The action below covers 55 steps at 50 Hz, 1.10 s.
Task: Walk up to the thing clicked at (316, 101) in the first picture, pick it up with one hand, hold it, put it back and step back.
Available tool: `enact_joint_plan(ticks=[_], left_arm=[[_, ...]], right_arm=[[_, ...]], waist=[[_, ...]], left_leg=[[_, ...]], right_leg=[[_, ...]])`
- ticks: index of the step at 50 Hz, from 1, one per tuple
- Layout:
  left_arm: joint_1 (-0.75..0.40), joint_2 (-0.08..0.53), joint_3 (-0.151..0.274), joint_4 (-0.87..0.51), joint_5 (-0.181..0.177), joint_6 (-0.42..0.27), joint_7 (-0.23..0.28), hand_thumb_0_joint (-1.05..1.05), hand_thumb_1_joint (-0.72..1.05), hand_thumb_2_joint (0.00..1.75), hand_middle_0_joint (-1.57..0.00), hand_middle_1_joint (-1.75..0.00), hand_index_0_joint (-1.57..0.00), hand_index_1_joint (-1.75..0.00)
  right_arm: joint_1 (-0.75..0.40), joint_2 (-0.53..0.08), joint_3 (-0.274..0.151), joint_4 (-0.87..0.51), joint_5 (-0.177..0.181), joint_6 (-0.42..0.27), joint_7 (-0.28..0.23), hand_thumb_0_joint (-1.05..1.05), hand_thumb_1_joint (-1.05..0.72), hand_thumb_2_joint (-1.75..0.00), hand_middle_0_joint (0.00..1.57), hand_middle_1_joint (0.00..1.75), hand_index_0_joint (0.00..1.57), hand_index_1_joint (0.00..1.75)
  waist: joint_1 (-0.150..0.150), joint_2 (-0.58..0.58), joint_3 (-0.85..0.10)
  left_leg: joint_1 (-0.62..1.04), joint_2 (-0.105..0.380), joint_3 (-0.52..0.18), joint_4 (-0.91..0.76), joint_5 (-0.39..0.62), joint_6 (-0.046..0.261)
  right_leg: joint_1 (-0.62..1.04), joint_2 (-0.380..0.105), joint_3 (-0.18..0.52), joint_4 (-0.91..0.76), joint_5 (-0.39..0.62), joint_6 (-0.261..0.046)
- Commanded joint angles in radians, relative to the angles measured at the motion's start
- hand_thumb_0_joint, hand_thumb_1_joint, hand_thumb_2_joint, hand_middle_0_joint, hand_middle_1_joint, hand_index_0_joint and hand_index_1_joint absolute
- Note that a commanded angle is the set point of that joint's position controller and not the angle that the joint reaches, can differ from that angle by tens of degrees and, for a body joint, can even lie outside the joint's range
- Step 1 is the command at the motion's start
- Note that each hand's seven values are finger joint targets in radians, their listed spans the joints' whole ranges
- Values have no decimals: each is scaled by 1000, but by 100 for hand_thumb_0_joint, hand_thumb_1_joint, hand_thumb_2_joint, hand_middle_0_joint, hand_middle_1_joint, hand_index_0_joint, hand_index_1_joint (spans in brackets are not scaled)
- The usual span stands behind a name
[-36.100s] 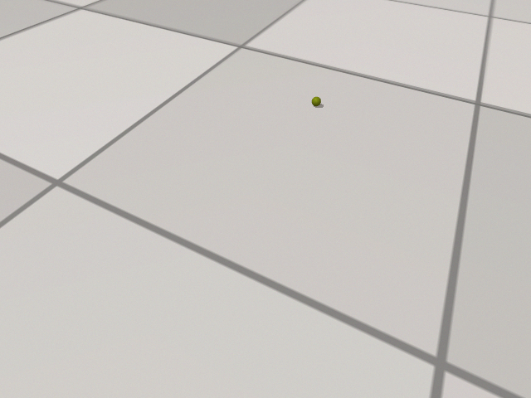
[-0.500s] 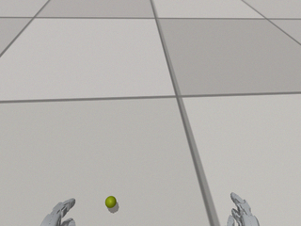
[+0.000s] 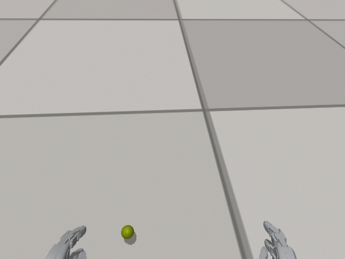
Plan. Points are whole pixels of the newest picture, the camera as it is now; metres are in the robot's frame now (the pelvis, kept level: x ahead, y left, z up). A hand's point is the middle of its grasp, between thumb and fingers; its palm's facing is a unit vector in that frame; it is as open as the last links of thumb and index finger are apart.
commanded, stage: home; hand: left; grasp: from above
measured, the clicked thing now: (127, 231) +0.43 +0.21 -0.68
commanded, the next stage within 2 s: stand in 0.64 s
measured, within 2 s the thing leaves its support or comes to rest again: neither
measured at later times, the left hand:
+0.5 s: hand out of the picture +0.16 +0.18 -0.05, palm faces +0.05 -0.98 -0.20, open 7.4 cm
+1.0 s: hand out of the picture +0.11 +0.23 -0.10, palm faces +0.03 -0.94 -0.33, open 7.4 cm
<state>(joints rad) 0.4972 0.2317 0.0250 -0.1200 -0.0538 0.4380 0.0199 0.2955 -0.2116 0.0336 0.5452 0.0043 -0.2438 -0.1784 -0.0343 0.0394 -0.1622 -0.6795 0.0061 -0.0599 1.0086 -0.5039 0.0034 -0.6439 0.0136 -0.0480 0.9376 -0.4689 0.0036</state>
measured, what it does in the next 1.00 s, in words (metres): stands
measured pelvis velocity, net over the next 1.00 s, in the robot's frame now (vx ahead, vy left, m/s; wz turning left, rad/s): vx -0.02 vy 0.00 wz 0.00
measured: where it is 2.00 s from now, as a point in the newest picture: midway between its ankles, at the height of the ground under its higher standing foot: outside the picture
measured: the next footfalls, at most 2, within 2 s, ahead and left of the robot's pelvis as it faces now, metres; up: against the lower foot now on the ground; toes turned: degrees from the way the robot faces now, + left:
none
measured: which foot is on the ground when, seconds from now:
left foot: down 0.00-1.00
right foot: down 0.00-1.00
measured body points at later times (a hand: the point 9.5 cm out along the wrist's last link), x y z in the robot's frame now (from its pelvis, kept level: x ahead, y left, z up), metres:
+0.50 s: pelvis +0.00 +0.00 +0.00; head +0.01 +0.01 +0.45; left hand +0.15 +0.23 -0.03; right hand +0.16 -0.24 -0.06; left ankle +0.00 +0.11 -0.68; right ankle +0.00 -0.13 -0.68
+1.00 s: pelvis -0.02 +0.00 +0.03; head +0.00 +0.01 +0.48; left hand +0.11 +0.28 -0.08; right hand +0.10 -0.27 -0.08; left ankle +0.00 +0.11 -0.68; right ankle +0.00 -0.13 -0.68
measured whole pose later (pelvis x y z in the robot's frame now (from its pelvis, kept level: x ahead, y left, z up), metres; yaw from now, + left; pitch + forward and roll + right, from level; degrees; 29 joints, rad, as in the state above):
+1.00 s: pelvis -0.02 +0.00 +0.03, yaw +0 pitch +1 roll +0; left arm 0.22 0.29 0.04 0.66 0.05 0.07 0.03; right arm 0.19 -0.28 -0.03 0.85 -0.06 -0.04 -0.01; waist 0.02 -0.02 0.02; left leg -0.40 -0.03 -0.02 0.77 -0.38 0.02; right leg -0.40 -0.03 -0.01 0.76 -0.38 0.02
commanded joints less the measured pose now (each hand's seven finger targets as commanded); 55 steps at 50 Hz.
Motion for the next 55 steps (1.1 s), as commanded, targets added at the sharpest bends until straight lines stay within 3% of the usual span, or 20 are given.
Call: enact_joint_plan(ticks=[1,13,19,21,22,26,28,33,36,37,38,39,40,42,43,46,49,51,55], left_arm=[[-6,92,59,-178,3,-47,7,0,90,90,-20,-30,-20,-30],[-7,98,67,-190,7,-51,9,0,90,90,-20,-30,-20,-30],[-13,92,52,-173,9,-50,10,0,90,90,-20,-30,-20,-30],[-40,114,74,-222,4,-53,11,0,90,90,-20,-30,-20,-30],[-2,91,56,-178,5,-49,10,0,90,90,-20,-30,-20,-30],[-24,115,67,-219,9,-49,12,0,90,90,-20,-30,-20,-30],[-10,94,52,-198,5,-48,8,0,90,90,-20,-30,-20,-30],[-9,104,61,-207,7,-54,11,0,90,90,-20,-30,-20,-30],[-28,107,61,-209,6,-55,12,0,90,90,-20,-30,-20,-30],[-316,176,64,141,122,-253,45,0,90,90,-20,-30,-20,-30],[-215,193,81,319,128,-319,40,0,90,90,-20,-30,-20,-30],[-212,206,78,366,135,-353,35,0,90,90,-20,-30,-20,-30],[-231,200,67,398,130,-370,26,0,90,90,-20,-30,-20,-30],[-256,212,62,482,122,-399,18,0,90,90,-20,-30,-20,-30],[-263,211,64,520,117,-402,18,0,90,90,-20,-30,-20,-30],[-303,196,65,639,103,-414,22,0,90,90,-20,-30,-20,-30],[-312,178,61,739,101,-428,22,0,90,90,-20,-30,-20,-30],[-306,178,61,804,100,-436,21,0,90,90,-20,-30,-20,-30],[-320,199,60,909,97,-452,22,0,90,90,-20,-30,-20,-30]], right_arm=[[-59,-130,-52,-163,3,-51,-15,0,-90,-90,20,30,20,30],[-60,-127,-53,-173,5,-48,-18,0,-90,-90,20,30,20,30],[-66,-128,-51,-173,4,-46,-17,0,-90,-90,20,30,20,30],[-63,-128,-52,-174,5,-47,-16,0,-90,-90,20,30,20,30],[-70,-127,-51,-177,6,-46,-16,0,-90,-90,20,30,20,30],[-68,-131,-54,-177,5,-45,-16,0,-90,-90,20,30,20,30],[-69,-130,-52,-178,7,-45,-14,0,-90,-90,20,30,20,30],[-63,-132,-53,-176,6,-42,-13,0,-90,-90,20,30,20,30],[-66,-128,-52,-176,7,-43,-15,0,-90,-90,20,30,20,30],[-143,-237,-93,66,-120,61,45,0,-90,-90,20,30,20,30],[-159,-252,-110,82,-116,103,73,0,-90,-90,20,30,20,30],[-137,-249,-108,81,-119,122,91,0,-90,-90,20,30,20,30],[-114,-238,-102,82,-118,135,104,0,-90,-90,20,30,20,30],[-120,-210,-101,122,-70,145,135,0,-90,-90,20,30,20,30],[-138,-210,-105,132,-62,152,145,0,-90,-90,20,30,20,30],[-150,-214,-113,184,-55,165,157,0,-90,-90,20,30,20,30],[-172,-227,-112,225,-64,177,158,0,-90,-90,20,30,20,30],[-194,-235,-114,247,-60,184,157,0,-90,-90,20,30,20,30],[-168,-233,-112,308,-50,196,150,0,-90,-90,20,30,20,30]], waist=[[-5,28,-84],[-1,10,-93],[-13,8,-55],[-5,11,-70],[-5,2,-62],[-4,22,-64],[-7,9,-64],[-6,32,-93],[-1,23,-61],[69,-10,167],[77,-81,73],[57,-127,48],[35,-72,65],[55,-49,28],[62,-100,40],[63,-55,45],[73,36,84],[80,34,118],[58,-27,131]], left_leg=[[101,-4,-3,-170,291,6],[91,-11,8,-160,260,13],[76,-11,6,-166,220,15],[72,-12,6,-166,203,16],[68,-11,4,-171,197,14],[69,-11,8,-170,196,12],[71,-7,-1,-174,202,11],[94,-2,-7,-172,260,6],[72,-3,-9,-176,216,9],[114,52,-70,-295,381,60],[166,30,-33,-263,399,68],[198,18,-17,-246,395,66],[203,20,-34,-272,359,63],[264,13,-31,-311,310,64],[291,6,-11,-310,303,56],[334,18,-45,-362,290,56],[328,65,-118,-487,256,65],[320,72,-135,-541,220,63],[401,54,-98,-548,321,46]], right_leg=[[58,18,-9,-134,230,-16],[69,13,-3,-142,221,-12],[47,15,-5,-152,191,-10],[57,13,-4,-153,175,-9],[49,16,-8,-150,168,-8],[41,16,-6,-148,165,-11],[43,18,-12,-142,167,-11],[55,20,-11,-124,207,-18],[39,19,-13,-134,177,-14],[207,-57,75,-159,172,-33],[248,-71,133,-213,183,-70],[248,-92,171,-229,203,-91],[230,-75,167,-239,226,-86],[315,-96,152,-242,260,-68],[293,-108,169,-276,252,-67],[303,-106,152,-322,212,-48],[348,-72,99,-314,199,-24],[385,-71,92,-351,204,-24],[428,-98,117,-447,282,-31]])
